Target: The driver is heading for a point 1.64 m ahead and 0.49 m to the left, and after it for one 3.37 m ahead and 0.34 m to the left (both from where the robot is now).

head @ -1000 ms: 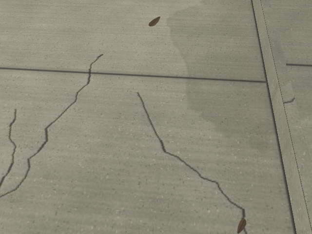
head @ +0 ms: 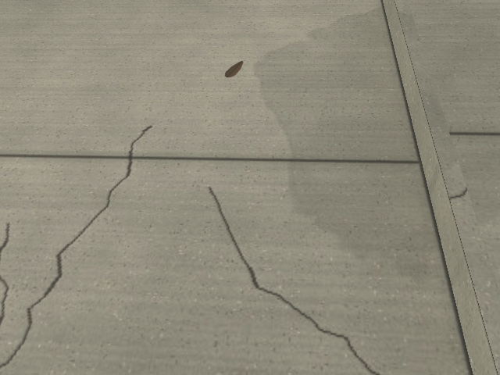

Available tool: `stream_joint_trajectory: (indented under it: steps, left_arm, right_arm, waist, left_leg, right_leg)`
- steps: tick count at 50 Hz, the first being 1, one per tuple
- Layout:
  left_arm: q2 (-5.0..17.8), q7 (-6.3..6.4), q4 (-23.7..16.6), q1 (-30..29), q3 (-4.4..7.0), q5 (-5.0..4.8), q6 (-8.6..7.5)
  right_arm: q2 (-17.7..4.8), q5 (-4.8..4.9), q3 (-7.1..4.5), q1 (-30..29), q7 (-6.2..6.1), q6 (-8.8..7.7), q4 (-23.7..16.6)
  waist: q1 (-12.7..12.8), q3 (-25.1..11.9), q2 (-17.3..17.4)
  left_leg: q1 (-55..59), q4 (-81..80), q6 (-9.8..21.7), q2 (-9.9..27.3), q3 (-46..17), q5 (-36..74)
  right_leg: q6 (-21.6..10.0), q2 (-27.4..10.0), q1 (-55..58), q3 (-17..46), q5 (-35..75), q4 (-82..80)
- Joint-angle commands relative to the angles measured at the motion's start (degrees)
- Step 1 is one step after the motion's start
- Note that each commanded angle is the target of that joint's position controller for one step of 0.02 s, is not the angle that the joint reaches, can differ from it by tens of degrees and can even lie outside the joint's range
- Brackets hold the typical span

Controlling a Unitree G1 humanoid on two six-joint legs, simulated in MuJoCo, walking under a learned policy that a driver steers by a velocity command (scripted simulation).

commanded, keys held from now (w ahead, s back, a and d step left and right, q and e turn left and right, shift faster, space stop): w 0.38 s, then no key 0.38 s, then w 0.24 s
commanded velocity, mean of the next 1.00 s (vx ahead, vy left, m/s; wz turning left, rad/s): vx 0.32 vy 0.00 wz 0.00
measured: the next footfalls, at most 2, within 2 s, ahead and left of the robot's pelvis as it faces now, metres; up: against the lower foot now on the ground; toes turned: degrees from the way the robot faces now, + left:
left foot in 0.42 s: +0.41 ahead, +0.12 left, +0.00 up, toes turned +1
right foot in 0.92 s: +0.43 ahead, -0.10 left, +0.00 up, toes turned -1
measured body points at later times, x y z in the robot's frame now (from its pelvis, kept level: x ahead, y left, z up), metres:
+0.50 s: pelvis +0.25 +0.04 -0.01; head +0.30 +0.04 +0.43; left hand +0.24 +0.32 -0.15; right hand +0.47 -0.20 -0.09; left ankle +0.37 +0.12 -0.73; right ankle +0.05 -0.10 -0.65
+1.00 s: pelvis +0.40 +0.02 +0.01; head +0.41 +0.00 +0.46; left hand +0.51 +0.29 -0.10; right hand +0.50 -0.25 -0.12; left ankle +0.37 +0.12 -0.71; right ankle +0.39 -0.09 -0.73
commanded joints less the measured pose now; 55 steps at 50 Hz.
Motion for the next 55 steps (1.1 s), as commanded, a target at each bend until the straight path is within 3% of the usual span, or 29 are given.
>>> stream_joint_trajectory:
  steps: [1,4,7,11,14,18,19,20,21,22,23,24,25,26,27,29,31,34,39,41,43,45,46,47,48,49,50,52,55]
  left_arm:
    - [8.3,-0.23,-0.8,9.2,1.62,0.33,-1.21]
    - [6.0,-0.19,-1.5,5.3,0.37,1.14,-0.87]
    - [6.6,0.29,-0.5,7.4,0.32,0.7,-0.6]
    - [7.8,1.2,0.7,9.1,0.27,0.57,0.13]
    - [8.9,1.4,2.2,11.5,0.5,0.01,0.28]
    - [9.9,1.6,3.2,10.8,1.16,-0.4,1.0]
    - [10.6,1.69,3.1,10.3,1.43,-0.07,1.31]
    - [11.0,1.78,2.9,9.4,1.52,0.42,1.9]
    - [10.1,1.97,2.5,9.1,1.11,0.81,2.37]
    - [7.0,2.25,0.7,10.7,-0.03,2.24,2.26]
    - [-0.6,1.46,2.2,22.3,-2.07,1.29,1.51]
    - [7.3,1.2,3.8,18.7,-0.35,0.03,0.89]
    - [9.1,1.19,1.8,11.9,0.33,-1.12,0.83]
    - [8.3,1.68,1.0,8.4,0.03,-0.51,0.8]
    - [7.8,2.09,0.6,6.5,0.3,0.2,1.19]
    - [5.5,2.4,1.2,8.9,0.02,0.53,2.59]
    - [3.7,2.81,1.2,9.6,-0.38,0.91,3.66]
    - [3.2,3.25,-0.1,5.5,-0.79,1.57,4.48]
    - [5.3,3.25,-1.4,-1.6,-0.12,0.94,5.44]
    - [6.1,3.08,-2.9,-5.1,0.12,0.8,4.81]
    - [5.6,2.63,-3.1,-6.0,0.11,0.55,3.44]
    - [4.9,2.3,-1.4,-2.9,0.21,0.63,2.14]
    - [5.8,2.33,-0.1,0.8,0.57,0.64,1.62]
    - [9.7,2.3,1.4,3.3,1.61,0.64,1.39]
    - [11.2,1.97,2.7,7.7,2.44,0.02,1.39]
    - [10.7,1.71,2.9,11.2,2.33,0.25,1.04]
    - [9.3,1.67,2.6,10.6,1.91,0.86,0.43]
    - [8.1,1.59,1.6,7.6,1.61,0.23,-0.11]
    - [7.4,1.45,1.5,5.6,1.28,0.35,0.44]
  right_arm:
    - [-6.5,1.64,-1.35,-7.3,0.3,-3.43,-8.2]
    - [-4.8,-0.31,-1.51,-8.0,1.25,-3.61,-6.9]
    - [-2.9,-0.81,-1.07,-10.1,1.89,-3.16,-7.6]
    - [-0.2,-0.68,0.13,-18.7,2.23,-3.42,-10.9]
    - [-0.4,-0.24,0.31,-23.2,2.93,-3.73,-12.6]
    - [-2.7,-0.29,-0.4,-23.0,3.7,-4.12,-13.4]
    - [-4.0,-0.38,-0.94,-20.5,3.57,-4.01,-12.8]
    - [-5.6,-0.66,-1.89,-14.3,3.22,-3.83,-11.1]
    - [-7.6,-1.04,-2.88,-5.6,2.61,-3.64,-8.6]
    - [-11.7,-2.42,-3.51,3.0,1.83,-3.38,-6.9]
    - [-13.6,-3.24,-3.55,2.6,2.58,-3.42,-6.3]
    - [-8.2,-2.27,-2.53,0.6,2.62,-3.1,-7.1]
    - [-5.9,-1.66,-1.75,-4.3,2.44,-3.04,-7.3]
    - [-4.8,-1.5,-1.36,-7.7,2.42,-3.08,-7.0]
    - [-3.8,-1.65,-1.13,-9.9,2.51,-3.2,-6.9]
    - [-2.7,-2.9,-0.76,-11.5,2.68,-3.76,-5.8]
    - [-2.2,-3.08,-0.42,-12.8,2.7,-4.39,-4.4]
    - [-4.3,-2.91,-0.75,-14.1,1.89,-3.58,-2.7]
    - [-6.0,-2.41,-0.97,-11.4,1.21,-1.32,0.1]
    - [-8.4,-1.23,-1.76,-10.1,0.91,-0.56,0.7]
    - [-8.4,-0.6,-1.84,-9.3,0.27,-0.02,1.0]
    - [-6.5,-0.43,-1.28,-8.9,-0.03,0.04,1.0]
    - [-4.7,-0.74,-0.7,-9.7,0.01,-0.32,0.5]
    - [-1.8,-0.97,0.06,-11.6,0.31,-1.13,-1.3]
    - [-0.7,-1.54,0.43,-14.5,0.55,-2.19,-2.8]
    - [-3.8,-1.23,-0.21,-17.2,0.83,-3.0,-3.8]
    - [-5.4,-0.26,-0.88,-16.4,1.35,-3.46,-3.4]
    - [-4.7,0.12,-0.86,-15.6,2.21,-3.62,-2.7]
    - [-2.6,-0.49,-0.41,-19.0,2.97,-3.34,-3.2]
  waist:
    - [4.6,4.0,-10.1]
    - [2.5,4.6,-7.4]
    - [2.8,4.1,-6.7]
    - [4.8,5.6,-6.7]
    - [5.7,6.9,-6.5]
    - [2.8,5.5,-7.0]
    - [1.2,3.1,-8.0]
    - [-2.2,-1.2,-8.7]
    - [-6.5,-7.2,-7.8]
    - [-7.7,-16.7,0.7]
    - [-1.3,-26.8,16.8]
    - [-3.7,-24.5,8.4]
    - [-2.9,-14.1,4.6]
    - [-1.2,-9.4,-1.5]
    - [0.3,-6.0,-2.3]
    - [3.0,-6.2,0.3]
    - [4.4,-6.0,1.2]
    - [3.9,-6.0,2.5]
    - [0.5,-3.3,1.6]
    - [-1.0,-0.2,2.8]
    - [-0.7,1.5,2.2]
    - [1.0,0.5,0.9]
    - [2.5,-1.3,-0.7]
    - [2.2,-1.9,-8.5]
    - [4.1,-1.8,-15.9]
    - [7.1,-0.2,-16.6]
    - [6.0,-0.2,-12.6]
    - [4.3,-0.2,-8.9]
    - [3.7,1.5,-8.5]
  left_leg:
    - [-35.4,21.7,2.5,2.7,-2.7,2.2]
    - [-31.7,16.9,1.9,6.2,-1.0,13.2]
    - [-31.6,11.3,-0.7,5.9,1.8,18.7]
    - [-26.8,-4.8,-2.5,4.0,4.3,28.2]
    - [-23.2,-11.8,-1.6,2.5,4.5,32.1]
    - [-21.1,-15.8,2.0,1.5,3.4,27.5]
    - [-17.1,-15.5,3.0,0.1,4.4,25.2]
    - [-9.1,-15.9,4.4,-2.1,6.0,24.7]
    - [4.0,-16.7,5.9,-2.0,6.3,29.8]
    - [23.5,-12.5,9.2,10.1,-6.7,44.3]
    - [38.3,-19.4,19.8,23.7,-33.6,44.2]
    - [32.7,-23.0,17.8,21.2,-32.6,42.3]
    - [24.1,-23.2,15.8,19.4,-21.5,45.5]
    - [16.1,-24.4,14.2,16.6,-15.6,50.5]
    - [9.8,-26.1,13.5,14.6,-11.5,53.6]
    - [2.5,-29.4,13.4,12.6,-7.0,57.0]
    - [-1.6,-30.6,14.2,11.7,-3.1,59.5]
    - [-3.0,-31.3,13.3,10.3,0.1,54.9]
    - [-2.8,-34.2,12.3,10.8,-3.4,21.9]
    - [-1.3,-36.4,12.3,12.7,-9.0,3.8]
    - [1.1,-35.8,11.8,13.5,-11.9,-2.5]
    - [0.2,-31.9,10.2,11.2,-10.4,-1.3]
    - [-2.8,-27.4,8.9,9.1,-8.0,2.4]
    - [-10.1,-19.4,6.0,2.8,-0.4,4.2]
    - [-19.8,-7.4,2.4,-3.5,7.6,2.5]
    - [-29.8,2.1,1.8,-3.1,5.1,-5.8]
    - [-33.6,9.7,2.0,-0.6,1.8,-7.0]
    - [-36.1,12.0,2.2,3.0,0.6,0.8]
    - [-30.8,5.2,-0.1,3.7,3.3,10.3]
  right_leg:
    - [-12.5,-20.9,21.0,35.2,-19.9,-21.5]
    - [-9.0,-14.6,16.8,21.1,-0.5,-23.0]
    - [-9.7,-12.6,16.0,13.8,13.5,-24.1]
    - [-8.9,-10.4,12.2,7.4,19.0,-25.1]
    - [-8.9,-12.0,12.5,6.8,17.6,-25.6]
    - [-7.0,-15.3,20.4,6.4,28.5,-20.4]
    - [-6.4,-15.2,21.9,6.1,37.9,-16.6]
    - [-5.2,-13.5,22.2,4.9,49.3,-8.3]
    - [-3.0,-10.4,17.7,3.1,52.2,3.6]
    - [-0.7,-5.9,3.8,2.1,30.3,22.1]
    - [2.6,5.6,-13.3,7.1,-19.9,42.0]
    - [2.5,3.1,-15.2,13.4,-19.7,47.2]
    - [2.5,0.3,-18.6,10.4,-16.4,46.5]
    - [2.9,-2.8,-17.4,8.0,-12.3,42.9]
    - [3.4,-4.5,-15.8,7.1,-9.8,39.6]
    - [4.1,-5.8,-8.2,6.9,-5.9,35.4]
    - [5.1,-6.3,-5.1,6.4,-4.1,28.4]
    - [5.6,-6.7,-2.7,5.6,1.6,16.8]
    - [4.9,-6.1,-1.7,5.1,4.9,6.8]
    - [3.8,-5.1,-5.2,3.4,0.9,4.9]
    - [2.3,-4.7,-6.2,2.3,-0.3,0.2]
    - [0.2,-3.6,0.2,1.3,1.0,-5.4]
    - [-1.4,-5.4,6.2,3.5,1.8,-6.0]
    - [-4.9,-9.8,11.0,11.3,-2.1,-8.9]
    - [-9.3,-15.9,17.7,22.8,-5.3,-14.7]
    - [-13.3,-21.7,22.6,31.7,-2.0,-17.7]
    - [-13.8,-22.3,24.4,31.3,2.3,-16.8]
    - [-11.8,-20.3,24.7,25.3,7.1,-17.6]
    - [-9.8,-15.8,18.4,16.4,12.7,-21.6]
